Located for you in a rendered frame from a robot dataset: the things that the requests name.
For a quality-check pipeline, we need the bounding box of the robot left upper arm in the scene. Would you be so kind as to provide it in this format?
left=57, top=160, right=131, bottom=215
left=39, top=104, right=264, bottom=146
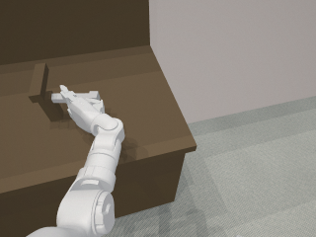
left=26, top=189, right=116, bottom=237

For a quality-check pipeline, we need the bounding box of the left robot forearm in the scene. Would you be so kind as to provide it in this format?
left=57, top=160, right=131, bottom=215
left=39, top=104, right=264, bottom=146
left=56, top=114, right=125, bottom=225

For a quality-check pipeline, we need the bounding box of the left robot hand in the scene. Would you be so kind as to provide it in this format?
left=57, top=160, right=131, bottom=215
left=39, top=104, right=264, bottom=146
left=59, top=85, right=105, bottom=133

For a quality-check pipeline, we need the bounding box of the counter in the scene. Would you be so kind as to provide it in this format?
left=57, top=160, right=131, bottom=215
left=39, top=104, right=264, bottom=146
left=0, top=0, right=197, bottom=237

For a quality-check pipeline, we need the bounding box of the tap lever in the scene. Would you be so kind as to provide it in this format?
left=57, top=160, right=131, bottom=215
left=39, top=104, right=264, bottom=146
left=51, top=91, right=101, bottom=104

